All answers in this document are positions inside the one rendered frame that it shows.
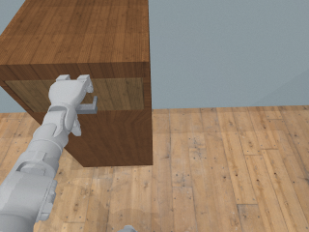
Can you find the cabinet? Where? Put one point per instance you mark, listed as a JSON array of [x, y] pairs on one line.
[[102, 38]]

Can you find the handle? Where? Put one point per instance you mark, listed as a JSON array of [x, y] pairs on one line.
[[88, 108]]

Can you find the robot left upper arm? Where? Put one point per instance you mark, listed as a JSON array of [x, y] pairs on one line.
[[26, 199]]

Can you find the robot left shin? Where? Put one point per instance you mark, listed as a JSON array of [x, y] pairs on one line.
[[129, 227]]

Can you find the drawer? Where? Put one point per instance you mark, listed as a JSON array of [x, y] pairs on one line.
[[125, 93]]

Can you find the left robot forearm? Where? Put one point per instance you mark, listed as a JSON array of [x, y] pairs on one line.
[[46, 147]]

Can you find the left robot hand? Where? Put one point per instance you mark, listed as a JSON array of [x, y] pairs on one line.
[[71, 92]]

